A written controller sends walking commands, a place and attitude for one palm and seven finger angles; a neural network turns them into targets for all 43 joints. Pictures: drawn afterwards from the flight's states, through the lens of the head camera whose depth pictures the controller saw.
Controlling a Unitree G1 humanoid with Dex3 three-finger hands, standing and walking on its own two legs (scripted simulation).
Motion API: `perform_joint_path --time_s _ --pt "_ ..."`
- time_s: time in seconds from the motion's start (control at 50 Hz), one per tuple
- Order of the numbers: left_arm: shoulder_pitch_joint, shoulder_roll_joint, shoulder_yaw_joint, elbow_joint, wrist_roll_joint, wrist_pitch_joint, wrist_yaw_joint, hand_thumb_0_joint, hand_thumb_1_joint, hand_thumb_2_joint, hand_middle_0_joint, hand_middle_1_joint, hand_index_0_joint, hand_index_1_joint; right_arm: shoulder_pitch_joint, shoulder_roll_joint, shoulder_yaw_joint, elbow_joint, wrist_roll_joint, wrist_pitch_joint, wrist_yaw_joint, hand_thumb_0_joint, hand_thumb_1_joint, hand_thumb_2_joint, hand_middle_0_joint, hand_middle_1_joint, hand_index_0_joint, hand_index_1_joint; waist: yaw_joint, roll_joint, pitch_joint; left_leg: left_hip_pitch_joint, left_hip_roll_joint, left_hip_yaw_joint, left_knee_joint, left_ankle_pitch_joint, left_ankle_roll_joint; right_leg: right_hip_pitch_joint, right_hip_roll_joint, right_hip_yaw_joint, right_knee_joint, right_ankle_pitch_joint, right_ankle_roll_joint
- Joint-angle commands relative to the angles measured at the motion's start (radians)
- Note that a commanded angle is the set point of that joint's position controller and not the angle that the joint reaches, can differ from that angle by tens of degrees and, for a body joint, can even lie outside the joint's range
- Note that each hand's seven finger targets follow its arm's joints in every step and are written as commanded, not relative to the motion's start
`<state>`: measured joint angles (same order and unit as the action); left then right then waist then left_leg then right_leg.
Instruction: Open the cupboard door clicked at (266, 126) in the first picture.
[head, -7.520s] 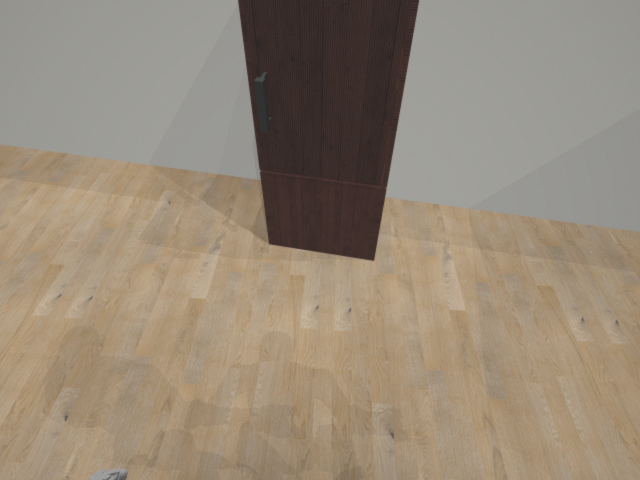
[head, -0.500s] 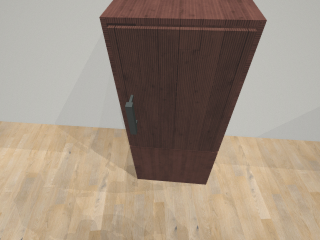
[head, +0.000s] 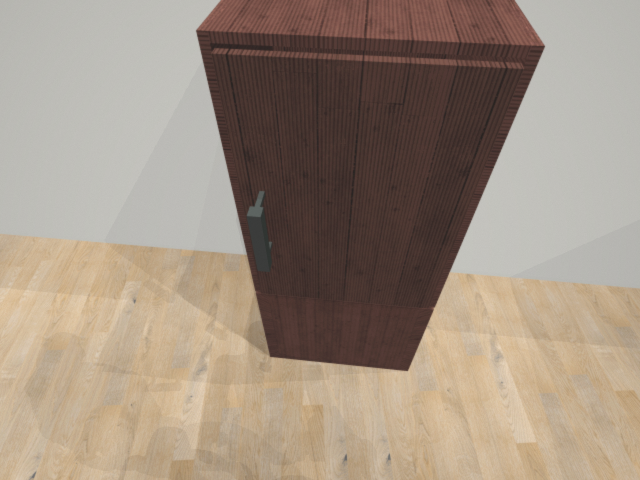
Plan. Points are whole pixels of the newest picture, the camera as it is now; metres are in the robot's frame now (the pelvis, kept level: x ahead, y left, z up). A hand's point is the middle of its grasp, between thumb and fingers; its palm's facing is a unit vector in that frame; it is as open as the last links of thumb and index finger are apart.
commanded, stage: look again from close up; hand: left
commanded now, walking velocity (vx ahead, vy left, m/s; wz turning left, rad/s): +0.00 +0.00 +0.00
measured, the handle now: (262, 232) +0.56 +0.14 -0.08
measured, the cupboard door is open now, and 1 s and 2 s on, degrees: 0 0 0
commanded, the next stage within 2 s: raise the hand with hooked fingers in 0.52 s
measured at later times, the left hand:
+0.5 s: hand out of the picture +0.02 +0.18 -0.17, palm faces +0.02 -0.98 -0.20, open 7.4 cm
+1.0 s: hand (181, 468) +0.15 +0.18 -0.06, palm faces -0.10 -0.99 -0.01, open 8.4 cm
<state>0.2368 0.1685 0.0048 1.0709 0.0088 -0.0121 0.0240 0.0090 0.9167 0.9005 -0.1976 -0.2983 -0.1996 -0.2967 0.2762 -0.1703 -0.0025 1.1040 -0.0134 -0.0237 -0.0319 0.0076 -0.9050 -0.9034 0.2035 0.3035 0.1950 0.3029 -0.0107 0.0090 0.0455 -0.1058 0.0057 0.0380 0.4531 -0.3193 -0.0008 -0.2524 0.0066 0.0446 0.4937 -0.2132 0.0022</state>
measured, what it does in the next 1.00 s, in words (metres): lowers itself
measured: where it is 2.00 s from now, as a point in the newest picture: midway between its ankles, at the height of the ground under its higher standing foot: outside the picture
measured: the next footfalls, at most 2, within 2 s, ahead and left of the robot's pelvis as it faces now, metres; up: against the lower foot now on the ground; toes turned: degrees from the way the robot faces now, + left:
none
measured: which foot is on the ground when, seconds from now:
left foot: down 0.00-1.00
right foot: down 0.00-1.00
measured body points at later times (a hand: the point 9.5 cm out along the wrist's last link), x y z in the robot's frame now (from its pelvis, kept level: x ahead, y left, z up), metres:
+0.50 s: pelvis +0.00 +0.00 +0.00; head +0.01 +0.00 +0.45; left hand +0.02 +0.23 -0.15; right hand +0.00 -0.23 -0.16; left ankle -0.05 +0.12 -0.74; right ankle +0.03 -0.12 -0.74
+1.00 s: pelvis -0.04 -0.01 -0.09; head +0.00 +0.00 +0.36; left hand +0.15 +0.24 -0.06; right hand +0.20 -0.26 -0.10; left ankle -0.05 +0.12 -0.74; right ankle +0.03 -0.12 -0.74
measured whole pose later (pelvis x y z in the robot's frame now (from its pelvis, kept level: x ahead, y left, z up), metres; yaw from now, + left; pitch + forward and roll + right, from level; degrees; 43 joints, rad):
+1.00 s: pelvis -0.04 -0.01 -0.09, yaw +3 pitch +12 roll +1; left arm 0.30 0.23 0.19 0.29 -0.31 -0.58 -0.52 0.01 0.65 0.79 -0.21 -0.46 -0.22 -0.46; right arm 0.16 -0.31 -0.08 0.46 0.03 -0.30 0.00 0.01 -0.90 -0.90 0.20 0.30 0.20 0.30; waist 0.00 -0.05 -0.15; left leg -0.81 -0.02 -0.01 1.17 -0.58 -0.01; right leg -0.93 -0.02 0.01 1.16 -0.45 -0.01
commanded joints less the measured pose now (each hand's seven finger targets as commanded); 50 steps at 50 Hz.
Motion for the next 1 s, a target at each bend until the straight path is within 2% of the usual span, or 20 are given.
perform_joint_path --time_s 0.0,0.12,0.4,0.58,0.6,0.62,0.64,0.66,0.68,0.7,0.72,0.74,0.76,0.78,0.8,0.84,0.86,0.88,0.92,0.98 --pt "0.036 0.117 0.021 -0.039 0.001 -0.016 0.007 0.000 0.900 0.900 -0.200 -0.300 -0.200 -0.300 0.063 -0.099 -0.019 -0.021 0.000 -0.016 -0.005 0.000 -0.900 -0.900 0.200 0.300 0.200 0.300 0.005 -0.020 -0.002 -0.083 0.090 -0.072 -0.101 0.156 0.028 0.068 -0.092 0.090 -0.069 0.196 -0.053" --pt "0.040 0.119 0.019 -0.034 0.001 -0.014 0.006 0.000 0.900 0.900 -0.200 -0.300 -0.200 -0.300 0.059 -0.103 -0.019 -0.020 0.000 -0.014 -0.005 0.000 -0.900 -0.900 0.200 0.300 0.200 0.300 0.006 -0.021 0.007 -0.086 0.089 -0.074 -0.106 0.124 0.028 0.062 -0.092 0.093 -0.085 0.153 -0.051" --pt "0.047 0.118 0.019 -0.025 0.002 -0.016 0.006 0.000 0.900 0.900 -0.200 -0.300 -0.200 -0.300 0.064 -0.104 -0.020 -0.008 0.002 -0.019 -0.008 0.000 -0.900 -0.900 0.200 0.300 0.200 0.300 0.009 -0.015 0.002 -0.077 0.094 -0.075 -0.107 0.165 0.031 0.080 -0.094 0.085 -0.075 0.201 -0.053" --pt "0.047 0.116 0.017 -0.022 0.002 -0.014 0.006 0.000 0.900 0.900 -0.200 -0.300 -0.200 -0.300 0.068 -0.098 -0.020 -0.001 0.001 -0.016 -0.008 0.000 -0.900 -0.900 0.200 0.300 0.200 0.300 0.009 -0.015 0.019 -0.082 0.095 -0.076 -0.116 0.137 0.030 0.066 -0.088 0.085 -0.087 0.166 -0.051" --pt "0.169 0.124 0.020 0.031 0.005 -0.029 0.054 0.000 0.900 0.900 -0.200 -0.300 -0.200 -0.300 -0.049 -0.118 -0.023 -0.075 0.010 -0.022 0.000 0.000 -0.900 -0.900 0.200 0.300 0.200 0.300 0.055 -0.006 -0.023 -0.099 0.111 -0.005 0.085 0.287 0.001 0.099 -0.156 0.093 -0.017 0.652 -0.031" --pt "-0.637 0.390 0.188 -1.505 -0.205 -0.249 0.034 0.000 0.877 0.890 -0.202 -0.315 -0.202 -0.315 -0.035 -0.263 -0.031 -0.425 0.063 -0.179 -0.040 0.000 -0.900 -0.900 0.200 0.300 0.200 0.300 -0.054 0.153 -0.512 0.052 -0.013 -0.055 -0.058 0.389 0.006 0.247 -0.064 0.017 0.026 0.433 -0.044" --pt "-0.130 0.283 0.177 -1.212 -0.122 -0.190 0.062 0.000 0.853 0.880 -0.203 -0.330 -0.203 -0.330 -0.121 -0.185 -0.027 -0.377 0.044 -0.260 -0.078 0.000 -0.900 -0.900 0.200 0.300 0.200 0.300 0.039 0.278 -0.435 0.070 0.008 -0.023 -0.048 0.517 0.005 0.175 -0.016 -0.018 0.062 0.218 -0.070" --pt "0.132 0.049 0.061 -1.008 -0.169 -0.065 0.074 0.000 0.830 0.870 -0.205 -0.345 -0.205 -0.345 -0.104 -0.139 -0.033 -0.377 0.057 -0.287 -0.066 0.000 -0.900 -0.900 0.200 0.300 0.200 0.300 0.005 0.220 -0.236 -0.061 0.021 -0.044 -0.043 0.421 -0.035 0.044 -0.020 -0.088 0.039 0.061 -0.046" --pt "0.023 0.014 0.044 -0.975 -0.186 -0.078 0.051 0.000 0.807 0.860 -0.207 -0.360 -0.207 -0.360 -0.080 -0.165 -0.026 -0.361 0.059 -0.297 -0.054 0.000 -0.900 -0.900 0.200 0.300 0.200 0.300 -0.041 0.050 -0.066 -0.150 0.012 -0.056 -0.010 0.274 -0.015 -0.046 -0.020 -0.110 0.013 0.058 -0.019" --pt "-0.057 0.067 0.097 -0.967 -0.198 -0.142 0.023 0.000 0.783 0.850 -0.208 -0.375 -0.208 -0.375 -0.093 -0.196 -0.047 -0.419 0.048 -0.310 -0.048 0.000 -0.900 -0.900 0.200 0.300 0.200 0.300 -0.063 -0.085 0.035 -0.252 0.005 -0.078 0.034 0.147 0.003 -0.137 -0.022 -0.118 0.013 -0.017 -0.009" --pt "0.003 0.072 0.134 -0.876 -0.203 -0.211 -0.021 0.000 0.760 0.840 -0.210 -0.390 -0.210 -0.390 -0.067 -0.212 -0.063 -0.438 0.032 -0.318 -0.039 0.000 -0.900 -0.900 0.200 0.300 0.200 0.300 -0.057 -0.195 0.008 -0.324 -0.006 -0.070 0.088 0.045 0.009 -0.213 -0.021 -0.130 0.037 -0.130 -0.004" --pt "0.118 0.036 0.140 -0.788 -0.219 -0.285 -0.075 0.000 0.737 0.830 -0.212 -0.405 -0.212 -0.405 -0.084 -0.206 -0.068 -0.479 0.023 -0.328 -0.027 0.000 -0.900 -0.900 0.200 0.300 0.200 0.300 -0.025 -0.251 -0.002 -0.411 -0.016 -0.063 0.150 -0.037 0.009 -0.276 -0.023 -0.131 0.084 -0.226 -0.003" --pt "0.206 0.041 0.166 -0.724 -0.230 -0.357 -0.143 0.000 0.713 0.820 -0.213 -0.420 -0.213 -0.420 -0.087 -0.203 -0.073 -0.523 0.029 -0.338 -0.005 0.000 -0.900 -0.900 0.200 0.300 0.200 0.300 0.020 -0.154 -0.025 -0.467 -0.034 -0.046 0.203 -0.057 -0.005 -0.295 -0.028 -0.113 0.144 -0.249 -0.020" --pt "0.218 0.033 0.160 -0.760 -0.246 -0.440 -0.211 0.000 0.690 0.810 -0.215 -0.435 -0.215 -0.435 -0.087 -0.198 -0.075 -0.563 0.023 -0.345 0.013 0.000 -0.900 -0.900 0.200 0.300 0.200 0.300 0.038 -0.142 -0.105 -0.507 -0.046 -0.033 0.264 -0.055 -0.012 -0.311 -0.029 -0.103 0.213 -0.256 -0.027" --pt "0.248 0.042 0.175 -0.760 -0.261 -0.520 -0.277 0.000 0.667 0.800 -0.217 -0.450 -0.217 -0.450 -0.101 -0.201 -0.085 -0.600 0.018 -0.348 0.025 0.000 -0.900 -0.900 0.200 0.300 0.200 0.300 0.052 -0.179 -0.151 -0.563 -0.050 -0.021 0.329 -0.056 -0.014 -0.331 -0.026 -0.090 0.272 -0.252 -0.030" --pt "0.236 0.088 0.200 -0.763 -0.278 -0.657 -0.412 0.000 0.620 0.780 -0.220 -0.480 -0.220 -0.480 -0.127 -0.214 -0.097 -0.662 0.019 -0.349 0.044 0.000 -0.900 -0.900 0.200 0.300 0.200 0.300 0.050 -0.179 -0.201 -0.695 -0.064 -0.009 0.456 -0.074 -0.014 -0.376 -0.034 -0.035 0.360 -0.247 -0.036" --pt "0.202 0.154 0.241 -0.756 -0.283 -0.702 -0.488 0.000 0.597 0.770 -0.222 -0.495 -0.222 -0.495 -0.107 -0.225 -0.106 -0.684 0.025 -0.347 0.053 0.000 -0.900 -0.900 0.200 0.300 0.200 0.300 0.049 -0.144 -0.225 -0.740 -0.064 -0.012 0.522 -0.069 -0.012 -0.392 -0.041 0.015 0.404 -0.246 -0.050" --pt "0.182 0.189 0.260 -0.788 -0.299 -0.703 -0.541 0.000 0.573 0.760 -0.223 -0.510 -0.223 -0.510 -0.122 -0.231 -0.106 -0.722 0.032 -0.340 0.051 0.000 -0.900 -0.900 0.200 0.300 0.200 0.300 0.055 -0.120 -0.271 -0.788 -0.066 -0.002 0.564 -0.087 -0.004 -0.402 -0.049 0.046 0.421 -0.271 -0.046" --pt "0.133 0.207 0.294 -0.884 -0.358 -0.636 -0.583 0.000 0.527 0.740 -0.227 -0.540 -0.227 -0.540 -0.136 -0.232 -0.105 -0.791 0.048 -0.323 0.036 0.000 -0.900 -0.900 0.200 0.300 0.200 0.300 0.063 -0.093 -0.326 -0.832 -0.073 0.006 0.600 -0.126 0.010 -0.416 -0.046 0.070 0.427 -0.357 -0.037" --pt "0.009 0.242 0.323 -1.081 -0.403 -0.551 -0.559 0.000 0.457 0.710 -0.232 -0.585 -0.232 -0.585 -0.120 -0.231 -0.094 -0.826 0.048 -0.302 0.014 0.000 -0.900 -0.900 0.200 0.300 0.200 0.300 0.039 -0.001 -0.369 -0.831 -0.050 -0.018 0.642 -0.109 0.019 -0.473 -0.023 0.056 0.475 -0.363 -0.035"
